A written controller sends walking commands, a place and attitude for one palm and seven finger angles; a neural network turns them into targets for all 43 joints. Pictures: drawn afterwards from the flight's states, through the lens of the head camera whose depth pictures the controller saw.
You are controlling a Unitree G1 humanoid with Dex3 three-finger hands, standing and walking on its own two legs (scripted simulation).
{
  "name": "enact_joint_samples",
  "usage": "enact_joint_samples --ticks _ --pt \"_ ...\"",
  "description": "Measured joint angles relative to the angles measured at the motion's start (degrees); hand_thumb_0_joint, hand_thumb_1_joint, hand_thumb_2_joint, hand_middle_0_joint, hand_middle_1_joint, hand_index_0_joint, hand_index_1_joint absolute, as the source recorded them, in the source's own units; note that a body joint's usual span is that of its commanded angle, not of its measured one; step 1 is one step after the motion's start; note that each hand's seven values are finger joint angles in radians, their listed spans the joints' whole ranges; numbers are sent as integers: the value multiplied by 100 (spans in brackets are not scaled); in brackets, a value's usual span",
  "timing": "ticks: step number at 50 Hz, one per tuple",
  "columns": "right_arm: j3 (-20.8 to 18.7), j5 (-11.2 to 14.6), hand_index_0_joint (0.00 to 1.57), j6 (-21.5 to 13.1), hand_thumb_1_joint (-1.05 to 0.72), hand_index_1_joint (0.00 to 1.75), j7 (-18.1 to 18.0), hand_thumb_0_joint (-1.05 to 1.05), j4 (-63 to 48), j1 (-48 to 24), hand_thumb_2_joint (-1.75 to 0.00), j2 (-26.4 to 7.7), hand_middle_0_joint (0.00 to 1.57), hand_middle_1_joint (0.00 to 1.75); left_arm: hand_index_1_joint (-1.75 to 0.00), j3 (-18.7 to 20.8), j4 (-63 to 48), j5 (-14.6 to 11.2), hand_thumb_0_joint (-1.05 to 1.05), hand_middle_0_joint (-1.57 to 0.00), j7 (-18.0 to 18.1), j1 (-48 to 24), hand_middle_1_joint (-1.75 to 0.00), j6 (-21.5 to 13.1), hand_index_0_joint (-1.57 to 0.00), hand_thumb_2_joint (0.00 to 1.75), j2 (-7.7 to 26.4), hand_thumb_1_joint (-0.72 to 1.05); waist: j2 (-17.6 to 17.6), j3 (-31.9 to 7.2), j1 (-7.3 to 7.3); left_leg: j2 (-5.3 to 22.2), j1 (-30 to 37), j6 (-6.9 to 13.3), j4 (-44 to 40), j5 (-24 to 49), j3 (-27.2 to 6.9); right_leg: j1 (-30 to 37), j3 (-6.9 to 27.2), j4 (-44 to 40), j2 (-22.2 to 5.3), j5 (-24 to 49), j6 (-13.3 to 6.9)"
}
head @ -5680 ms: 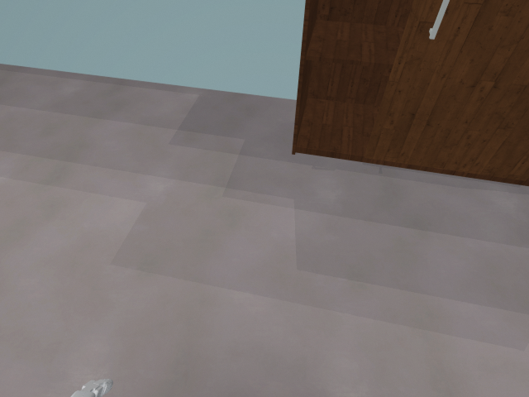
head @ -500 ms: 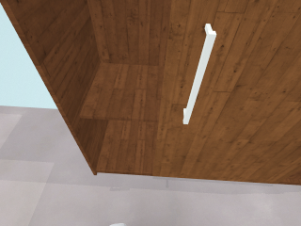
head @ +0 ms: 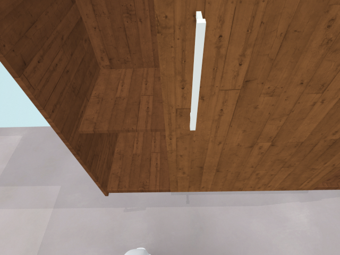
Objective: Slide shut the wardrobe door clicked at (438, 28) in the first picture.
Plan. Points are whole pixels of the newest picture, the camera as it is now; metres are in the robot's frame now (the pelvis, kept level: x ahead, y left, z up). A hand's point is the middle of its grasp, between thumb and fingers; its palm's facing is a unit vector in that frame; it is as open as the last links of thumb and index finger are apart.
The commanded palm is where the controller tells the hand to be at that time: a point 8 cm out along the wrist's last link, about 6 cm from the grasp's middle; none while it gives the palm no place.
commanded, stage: come to a stop and stand still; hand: right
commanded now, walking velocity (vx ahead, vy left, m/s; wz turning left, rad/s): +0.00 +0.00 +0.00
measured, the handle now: (195, 82) +0.50 -0.04 +0.13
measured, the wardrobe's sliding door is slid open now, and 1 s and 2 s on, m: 0.38 0.38 0.38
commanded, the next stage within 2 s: look again from close up in 1.06 s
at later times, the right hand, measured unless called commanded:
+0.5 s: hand out of the picture -0.03 -0.17 -0.16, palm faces -0.02 +0.98 -0.20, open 7.4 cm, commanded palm none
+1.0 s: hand out of the picture -0.01 -0.17 -0.17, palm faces -0.02 +0.98 -0.21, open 7.4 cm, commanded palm none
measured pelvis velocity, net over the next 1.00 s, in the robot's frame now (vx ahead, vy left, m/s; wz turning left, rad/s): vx -0.02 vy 0.00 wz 0.03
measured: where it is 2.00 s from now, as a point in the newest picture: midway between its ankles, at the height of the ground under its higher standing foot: outside the picture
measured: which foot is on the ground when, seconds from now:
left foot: up 0.00-0.24, down 0.26-1.00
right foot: down 0.00-1.00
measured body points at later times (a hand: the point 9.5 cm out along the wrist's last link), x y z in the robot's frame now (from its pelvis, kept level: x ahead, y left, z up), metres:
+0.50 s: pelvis -0.02 +0.00 +0.01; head -0.01 +0.01 +0.46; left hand -0.03 +0.21 -0.16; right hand -0.02 -0.22 -0.15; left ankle -0.06 +0.10 -0.73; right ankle -0.01 -0.11 -0.73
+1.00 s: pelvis -0.02 +0.00 +0.01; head -0.02 +0.00 +0.46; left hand -0.02 +0.22 -0.15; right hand -0.01 -0.23 -0.15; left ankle -0.06 +0.10 -0.73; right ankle -0.02 -0.11 -0.73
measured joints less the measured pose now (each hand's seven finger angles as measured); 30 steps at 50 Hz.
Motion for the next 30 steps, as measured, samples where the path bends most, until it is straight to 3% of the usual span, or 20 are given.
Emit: enact_joint_samples --ticks 2,5,10,14,17,22,30 --pt "-15 -11 20 34 -91 30 19 1 58 92 -90 -42 20 30 -30 -72 66 13 0 -20 37 92 -30 19 -19 90 -89 91 41 -82 -34 -171 -103 28 696 -194 -230 82 -8 -265 30 187 -56" --pt "11 -5 20 -35 -91 30 40 1 153 305 -90 -62 20 30 -30 -148 187 -9 1 -20 73 175 -30 7 -20 90 -195 91 68 -181 -96 -271 2 -7 1187 -206 -296 209 -56 -676 97 429 -116" --pt "151 36 20 -83 -91 30 13 1 421 590 -90 50 20 30 -30 -137 330 -45 1 -20 135 209 -30 -95 -20 90 -184 93 -2 -201 -58 -207 788 -56 162 -364 -137 321 -161 -998 242 612 -187" --pt "254 63 20 -210 -91 30 -33 1 644 692 -90 204 20 30 -30 -129 478 -112 1 -20 133 241 -30 -138 -20 90 -136 93 -121 -194 -20 -185 1460 56 -1207 224 -103 253 -245 -843 311 551 -160" --pt "340 71 20 -302 -91 30 -41 1 754 746 -90 386 20 30 -30 -128 618 -123 1 -20 121 273 -30 -122 -20 90 -46 93 -373 -202 56 -292 1584 144 -1388 257 -63 341 -208 -943 213 624 -136" --pt "397 86 20 -355 -91 30 -47 1 779 765 -90 500 20 30 -30 -209 815 -108 1 -20 77 408 -30 -115 -20 90 -97 93 -381 -243 93 -364 1663 200 -1506 368 -71 453 -213 -1107 148 747 -65" --pt "476 53 20 -513 -93 30 -74 2 379 824 -90 493 21 30 -30 -276 388 -19 1 -20 -38 800 -30 -149 -20 90 -97 91 -481 -208 198 -503 1263 296 -988 190 78 -166 -67 -202 -24 413 -31"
